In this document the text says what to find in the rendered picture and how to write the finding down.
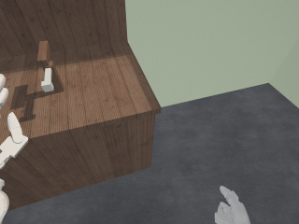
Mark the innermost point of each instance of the robot right hand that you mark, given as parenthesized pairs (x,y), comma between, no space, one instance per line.
(236,213)

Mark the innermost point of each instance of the robot left forearm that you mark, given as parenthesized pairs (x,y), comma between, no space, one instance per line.
(4,201)

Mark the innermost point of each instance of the counter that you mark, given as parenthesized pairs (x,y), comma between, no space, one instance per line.
(97,123)

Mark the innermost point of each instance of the tap lever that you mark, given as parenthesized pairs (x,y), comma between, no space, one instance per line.
(47,84)

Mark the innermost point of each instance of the robot left hand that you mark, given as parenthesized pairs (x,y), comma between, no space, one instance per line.
(12,146)

